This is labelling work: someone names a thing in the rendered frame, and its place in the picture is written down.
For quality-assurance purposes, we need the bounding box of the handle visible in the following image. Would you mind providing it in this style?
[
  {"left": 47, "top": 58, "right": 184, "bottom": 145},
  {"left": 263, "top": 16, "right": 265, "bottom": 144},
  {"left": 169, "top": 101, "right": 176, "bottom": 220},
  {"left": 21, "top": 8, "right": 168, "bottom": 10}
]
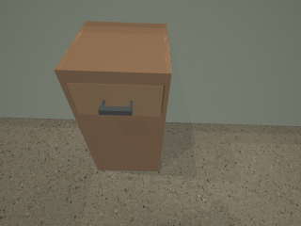
[{"left": 98, "top": 100, "right": 133, "bottom": 116}]

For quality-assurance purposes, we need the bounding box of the drawer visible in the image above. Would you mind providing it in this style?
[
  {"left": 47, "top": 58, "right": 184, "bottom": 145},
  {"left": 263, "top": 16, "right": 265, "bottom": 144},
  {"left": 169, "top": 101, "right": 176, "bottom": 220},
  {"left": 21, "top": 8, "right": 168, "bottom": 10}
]
[{"left": 66, "top": 82, "right": 164, "bottom": 117}]

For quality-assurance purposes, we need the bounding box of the cabinet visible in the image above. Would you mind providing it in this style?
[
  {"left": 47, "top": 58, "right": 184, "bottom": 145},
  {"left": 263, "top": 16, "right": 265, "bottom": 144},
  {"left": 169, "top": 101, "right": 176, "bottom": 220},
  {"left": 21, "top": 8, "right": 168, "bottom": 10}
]
[{"left": 54, "top": 21, "right": 172, "bottom": 171}]

